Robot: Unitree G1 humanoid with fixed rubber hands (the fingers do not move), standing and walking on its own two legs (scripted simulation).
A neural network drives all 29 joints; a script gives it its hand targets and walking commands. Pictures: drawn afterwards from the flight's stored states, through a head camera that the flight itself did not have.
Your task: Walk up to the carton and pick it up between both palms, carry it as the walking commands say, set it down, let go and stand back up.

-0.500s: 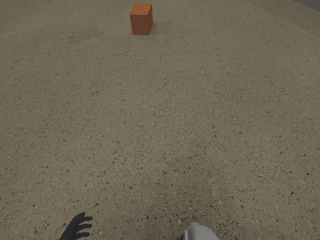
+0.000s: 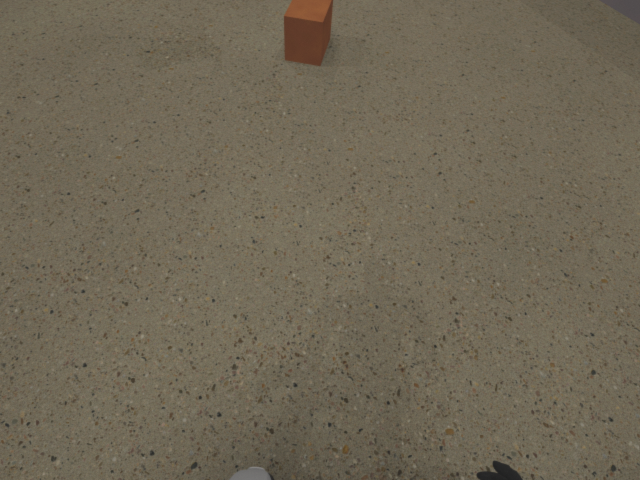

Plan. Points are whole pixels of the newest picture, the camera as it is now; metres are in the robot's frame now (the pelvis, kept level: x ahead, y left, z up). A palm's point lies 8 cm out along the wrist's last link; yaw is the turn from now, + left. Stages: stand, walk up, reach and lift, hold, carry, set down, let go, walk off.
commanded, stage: walk up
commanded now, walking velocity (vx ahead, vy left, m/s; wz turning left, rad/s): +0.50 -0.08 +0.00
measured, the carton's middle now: (308, 28) +2.25 +0.09 -0.65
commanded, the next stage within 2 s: none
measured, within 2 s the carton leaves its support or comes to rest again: neither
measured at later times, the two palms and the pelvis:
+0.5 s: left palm (193, 335) +0.31 +0.21 -0.11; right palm (518, 394) +0.25 -0.29 -0.14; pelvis +0.23 -0.05 -0.01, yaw +1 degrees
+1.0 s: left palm (164, 231) +0.51 +0.30 -0.13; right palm (457, 245) +0.49 -0.22 -0.10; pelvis +0.44 +0.04 +0.00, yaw +0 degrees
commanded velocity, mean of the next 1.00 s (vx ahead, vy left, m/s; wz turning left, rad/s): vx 0.50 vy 0.04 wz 0.01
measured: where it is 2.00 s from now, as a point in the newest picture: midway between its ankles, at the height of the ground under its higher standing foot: (303, 263)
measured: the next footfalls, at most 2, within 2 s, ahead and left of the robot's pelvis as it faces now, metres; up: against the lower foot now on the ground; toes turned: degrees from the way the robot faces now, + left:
right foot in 0.38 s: +0.33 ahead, -0.16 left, +0.00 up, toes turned -5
left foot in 0.86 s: +0.49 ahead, +0.15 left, +0.00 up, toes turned -1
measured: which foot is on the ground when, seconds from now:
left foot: down 0.00-0.40, up 0.42-0.84, down 0.86-1.00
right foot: up 0.00-0.36, down 0.38-0.88, up 0.90-1.00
